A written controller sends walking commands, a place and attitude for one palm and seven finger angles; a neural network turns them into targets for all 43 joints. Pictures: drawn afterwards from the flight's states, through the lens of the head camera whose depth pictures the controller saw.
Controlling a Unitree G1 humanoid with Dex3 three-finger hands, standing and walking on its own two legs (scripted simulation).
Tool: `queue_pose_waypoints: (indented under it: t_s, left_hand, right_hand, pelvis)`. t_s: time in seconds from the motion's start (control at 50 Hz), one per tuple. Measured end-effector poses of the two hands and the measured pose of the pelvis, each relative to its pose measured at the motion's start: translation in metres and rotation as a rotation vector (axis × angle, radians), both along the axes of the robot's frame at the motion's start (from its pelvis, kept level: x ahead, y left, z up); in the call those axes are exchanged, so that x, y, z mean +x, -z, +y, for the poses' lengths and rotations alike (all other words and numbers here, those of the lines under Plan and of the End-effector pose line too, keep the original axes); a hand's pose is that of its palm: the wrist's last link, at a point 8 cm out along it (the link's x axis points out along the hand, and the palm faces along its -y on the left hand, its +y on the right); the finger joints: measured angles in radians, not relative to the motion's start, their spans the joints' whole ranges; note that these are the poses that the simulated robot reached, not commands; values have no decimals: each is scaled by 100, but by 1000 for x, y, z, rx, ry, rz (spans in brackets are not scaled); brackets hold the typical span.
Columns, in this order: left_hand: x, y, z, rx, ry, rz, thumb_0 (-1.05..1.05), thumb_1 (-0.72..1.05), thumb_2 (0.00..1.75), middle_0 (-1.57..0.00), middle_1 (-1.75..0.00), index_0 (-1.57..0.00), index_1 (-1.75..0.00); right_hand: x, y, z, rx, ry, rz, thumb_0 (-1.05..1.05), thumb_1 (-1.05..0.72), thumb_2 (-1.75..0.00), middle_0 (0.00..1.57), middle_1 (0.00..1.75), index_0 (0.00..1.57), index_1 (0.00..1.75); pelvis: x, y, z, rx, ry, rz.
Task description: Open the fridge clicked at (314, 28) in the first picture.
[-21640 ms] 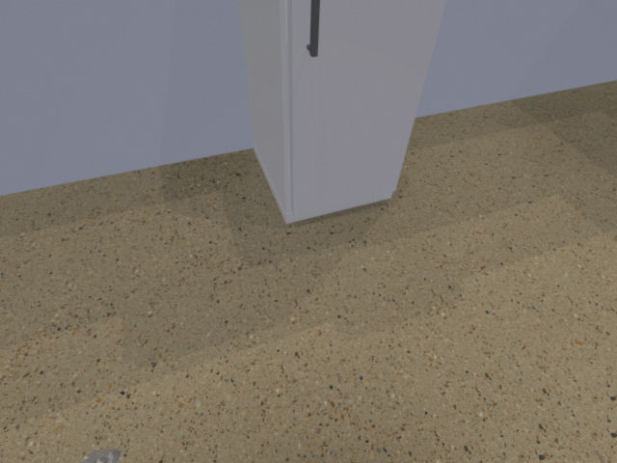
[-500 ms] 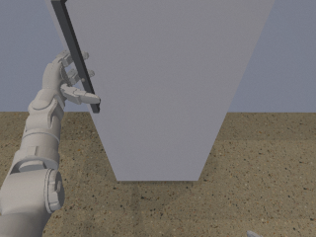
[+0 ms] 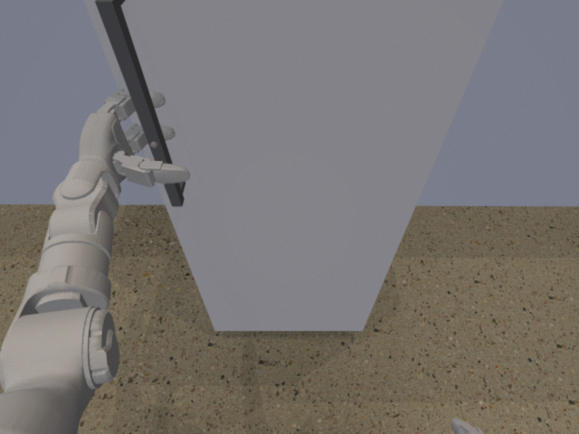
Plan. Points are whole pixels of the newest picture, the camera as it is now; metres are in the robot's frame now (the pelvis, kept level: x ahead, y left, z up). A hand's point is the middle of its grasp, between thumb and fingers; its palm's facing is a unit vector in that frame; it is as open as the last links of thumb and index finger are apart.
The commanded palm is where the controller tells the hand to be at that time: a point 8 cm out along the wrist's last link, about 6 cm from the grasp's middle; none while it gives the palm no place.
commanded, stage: grip the handle and tug to test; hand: left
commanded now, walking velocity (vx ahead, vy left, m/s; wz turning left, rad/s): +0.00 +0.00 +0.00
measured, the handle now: (154, 118) +0.51 +0.20 +0.18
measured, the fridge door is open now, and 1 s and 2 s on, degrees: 0 0 3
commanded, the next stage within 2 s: pull the door a little, standing still in 1.24 s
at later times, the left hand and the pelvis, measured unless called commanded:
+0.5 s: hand (156, 142) +0.45 +0.19 +0.18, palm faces +0.02 -1.00 +0.00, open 6.0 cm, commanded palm +0.42 +0.24 +0.18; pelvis +0.01 +0.00 +0.00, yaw +0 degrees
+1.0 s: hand (159, 143) +0.45 +0.18 +0.18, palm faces +0.04 -1.00 +0.00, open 5.9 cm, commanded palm +0.40 +0.24 +0.18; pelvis +0.02 +0.00 +0.00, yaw -1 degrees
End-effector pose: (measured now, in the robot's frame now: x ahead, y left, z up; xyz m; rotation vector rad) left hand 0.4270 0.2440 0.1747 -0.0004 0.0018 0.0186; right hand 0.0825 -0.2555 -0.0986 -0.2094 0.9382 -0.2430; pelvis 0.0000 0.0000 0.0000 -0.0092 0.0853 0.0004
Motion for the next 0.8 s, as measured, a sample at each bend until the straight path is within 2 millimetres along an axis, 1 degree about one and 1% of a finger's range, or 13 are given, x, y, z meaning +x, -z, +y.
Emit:
queue_pose_waypoints:
  t_s: [0.16,0.5,0.8]
  left_hand:
    - [-3,-4,-4,3,-3,-11,-1,-8,47,-33,-126,-32,-125]
    - [1,-4,-4,0,-3,-6,1,68,80,-36,-133,-36,-133]
    - [0,-4,-7,-7,-7,-3,1,71,82,-33,-135,-33,-135]
  right_hand:
    - [3,1,1,10,1,-4,1,-91,-90,20,29,20,30]
    - [21,-3,2,13,-1,-25,2,-91,-90,20,29,20,30]
    - [29,-5,3,15,1,-31,1,-91,-90,20,29,20,30]
  pelvis:
    - [2,-1,1,0,2,-4]
    - [10,-2,0,-1,8,-7]
    - [14,-2,1,-3,9,-12]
